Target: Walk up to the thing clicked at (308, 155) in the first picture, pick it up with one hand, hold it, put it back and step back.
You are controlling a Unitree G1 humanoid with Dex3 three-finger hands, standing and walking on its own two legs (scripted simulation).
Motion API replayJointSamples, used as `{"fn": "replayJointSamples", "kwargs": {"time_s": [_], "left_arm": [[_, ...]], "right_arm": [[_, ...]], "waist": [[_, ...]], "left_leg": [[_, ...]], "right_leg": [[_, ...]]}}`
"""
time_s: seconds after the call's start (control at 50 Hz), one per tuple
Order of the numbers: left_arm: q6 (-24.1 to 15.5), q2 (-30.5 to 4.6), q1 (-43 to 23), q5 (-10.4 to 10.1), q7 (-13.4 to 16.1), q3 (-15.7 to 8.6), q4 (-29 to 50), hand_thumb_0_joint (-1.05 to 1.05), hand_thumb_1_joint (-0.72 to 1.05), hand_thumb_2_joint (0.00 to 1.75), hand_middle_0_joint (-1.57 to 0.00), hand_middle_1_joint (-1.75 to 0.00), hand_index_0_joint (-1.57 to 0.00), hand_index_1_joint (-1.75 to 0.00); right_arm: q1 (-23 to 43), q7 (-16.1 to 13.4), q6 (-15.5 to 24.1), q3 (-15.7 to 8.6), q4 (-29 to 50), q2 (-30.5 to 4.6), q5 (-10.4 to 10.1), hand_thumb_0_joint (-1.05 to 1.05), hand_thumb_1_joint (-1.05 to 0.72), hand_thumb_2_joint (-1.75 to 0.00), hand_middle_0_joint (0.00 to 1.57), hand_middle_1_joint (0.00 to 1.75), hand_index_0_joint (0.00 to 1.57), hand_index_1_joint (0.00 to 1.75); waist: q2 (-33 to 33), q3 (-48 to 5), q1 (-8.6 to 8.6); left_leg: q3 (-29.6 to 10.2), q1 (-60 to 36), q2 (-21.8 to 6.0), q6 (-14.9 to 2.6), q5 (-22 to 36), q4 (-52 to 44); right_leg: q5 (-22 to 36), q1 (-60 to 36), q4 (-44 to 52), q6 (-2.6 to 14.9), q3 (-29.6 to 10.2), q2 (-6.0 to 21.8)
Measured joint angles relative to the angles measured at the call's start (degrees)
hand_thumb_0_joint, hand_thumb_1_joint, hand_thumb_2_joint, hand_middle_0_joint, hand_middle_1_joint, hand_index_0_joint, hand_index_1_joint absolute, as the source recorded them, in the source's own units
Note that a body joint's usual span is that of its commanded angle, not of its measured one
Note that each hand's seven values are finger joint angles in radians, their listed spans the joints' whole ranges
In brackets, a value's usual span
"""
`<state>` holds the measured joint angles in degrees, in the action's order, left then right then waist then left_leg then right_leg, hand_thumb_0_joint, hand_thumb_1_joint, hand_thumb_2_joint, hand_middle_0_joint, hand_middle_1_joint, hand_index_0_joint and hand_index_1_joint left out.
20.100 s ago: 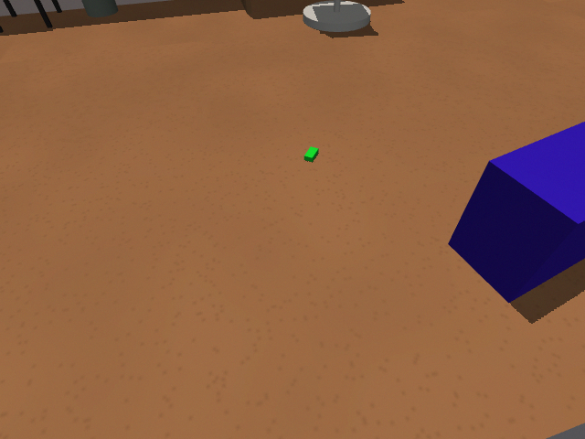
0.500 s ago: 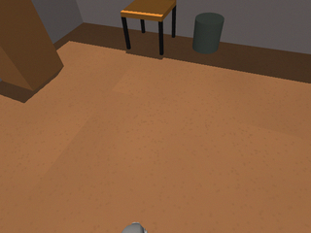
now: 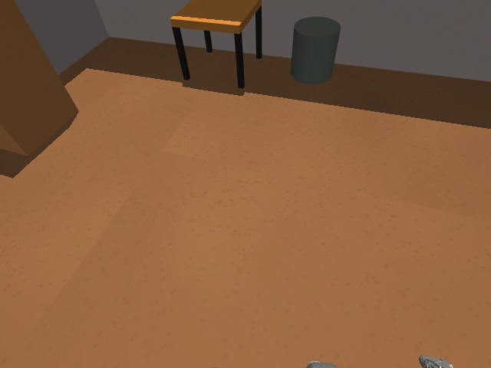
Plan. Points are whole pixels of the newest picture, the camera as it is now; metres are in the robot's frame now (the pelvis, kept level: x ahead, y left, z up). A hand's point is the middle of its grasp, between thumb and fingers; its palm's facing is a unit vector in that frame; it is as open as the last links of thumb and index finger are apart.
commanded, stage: walk up
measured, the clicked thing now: out of the picture -1.08 -0.92 -0.74
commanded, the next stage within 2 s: stand in 0.44 s
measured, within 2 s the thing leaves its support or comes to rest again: neither
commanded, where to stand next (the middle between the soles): +0.07 +0.00 m, yaw +0 degrees
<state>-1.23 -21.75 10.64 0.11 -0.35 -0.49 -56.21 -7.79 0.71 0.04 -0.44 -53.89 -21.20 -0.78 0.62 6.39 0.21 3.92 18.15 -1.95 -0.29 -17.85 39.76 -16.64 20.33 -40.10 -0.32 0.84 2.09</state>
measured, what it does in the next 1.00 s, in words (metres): stands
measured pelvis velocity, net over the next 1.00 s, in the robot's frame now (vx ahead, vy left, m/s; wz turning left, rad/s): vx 0.03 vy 0.00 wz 0.00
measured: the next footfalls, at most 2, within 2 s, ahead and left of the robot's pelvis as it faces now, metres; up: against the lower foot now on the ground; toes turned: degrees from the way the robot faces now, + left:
none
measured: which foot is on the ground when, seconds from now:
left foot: down 0.00-1.00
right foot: down 0.00-1.00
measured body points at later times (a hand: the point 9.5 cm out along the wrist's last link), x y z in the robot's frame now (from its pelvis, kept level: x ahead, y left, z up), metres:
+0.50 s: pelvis +0.01 +0.00 +0.03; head +0.02 +0.00 +0.48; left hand +0.11 +0.29 -0.10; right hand +0.09 -0.31 -0.10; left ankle +0.03 +0.12 -0.72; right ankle +0.05 -0.13 -0.72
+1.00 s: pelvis +0.03 +0.00 +0.03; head +0.03 +0.00 +0.48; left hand +0.11 +0.30 -0.10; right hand +0.11 -0.30 -0.10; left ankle +0.03 +0.12 -0.72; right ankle +0.05 -0.13 -0.72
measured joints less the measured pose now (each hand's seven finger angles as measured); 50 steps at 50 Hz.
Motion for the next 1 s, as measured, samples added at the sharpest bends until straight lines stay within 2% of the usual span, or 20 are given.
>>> {"fn": "replayJointSamples", "kwargs": {"time_s": [0.18,0.4,0.58,1.0], "left_arm": [[0.12,0.98,-4.95,-0.55,-0.48,0.71,-3.9,0.01,0.9,0.9,-0.21,-0.3,-0.2,-0.3],[0.61,1.72,-7.77,-0.64,-0.78,0.58,-8.83,0.01,0.9,0.9,-0.21,-0.3,-0.2,-0.3],[0.6,1.59,-6.42,0.28,-0.71,0.54,-10.56,0.01,0.9,0.9,-0.21,-0.3,-0.2,-0.3],[0.38,1.73,-5.25,0.12,-0.33,0.49,-10.04,0.01,0.9,0.9,-0.21,-0.3,-0.2,-0.3]], "right_arm": [[1.5,0.78,0.47,1.47,-7.62,1.22,0.67,0.0,-0.9,-0.9,0.2,0.3,0.2,0.3],[3.24,0.51,0.87,0.93,-12.42,0.16,1.01,0.0,-0.9,-0.9,0.2,0.3,0.2,0.3],[3.24,0.54,0.62,0.2,-12.91,0.69,1.53,0.0,-0.9,-0.9,0.2,0.3,0.2,0.3],[3.07,0.39,0.67,0.14,-12.77,2.14,1.64,0.0,-0.9,-0.9,0.2,0.3,0.2,0.3]], "waist": [[-0.41,-1.59,-0.23],[-1.11,-2.7,-0.6],[-1.39,-3.83,-0.89],[-0.97,-4.28,-0.54]], "left_leg": [[0.55,-4.57,0.08,0.37,3.5,-8.97],[0.8,-9.29,0.06,0.68,7.68,-17.71],[0.5,-10.15,-0.04,0.9,8.58,-19.96],[-0.1,-11.89,0.29,0.95,8.28,-21.74]], "right_leg": [[4.13,-4.24,8.69,-0.15,-0.26,-0.31],[8.36,-8.93,17.49,-0.16,-0.24,-0.72],[9.38,-10.16,20.25,-0.16,0.13,-0.91],[8.53,-11.89,21.41,-0.28,0.75,-0.62]]}}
